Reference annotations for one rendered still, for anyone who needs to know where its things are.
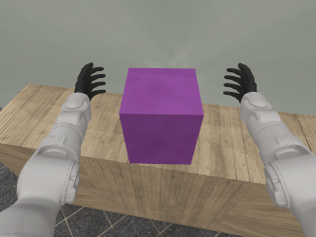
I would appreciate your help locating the pedestal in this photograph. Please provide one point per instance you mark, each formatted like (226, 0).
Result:
(223, 189)

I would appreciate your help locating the robot left hand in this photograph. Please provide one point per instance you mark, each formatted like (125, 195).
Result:
(84, 81)

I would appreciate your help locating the left robot upper arm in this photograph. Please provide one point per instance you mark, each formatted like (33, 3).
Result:
(48, 184)

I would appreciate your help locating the robot right hand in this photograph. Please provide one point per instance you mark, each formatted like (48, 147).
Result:
(246, 82)

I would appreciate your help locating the right robot upper arm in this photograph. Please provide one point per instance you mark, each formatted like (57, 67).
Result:
(291, 183)

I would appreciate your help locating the carton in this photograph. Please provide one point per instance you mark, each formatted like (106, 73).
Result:
(161, 115)

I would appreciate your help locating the robot right forearm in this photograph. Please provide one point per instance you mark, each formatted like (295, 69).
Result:
(268, 131)

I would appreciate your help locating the robot left forearm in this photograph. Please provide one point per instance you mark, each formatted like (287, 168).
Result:
(67, 133)

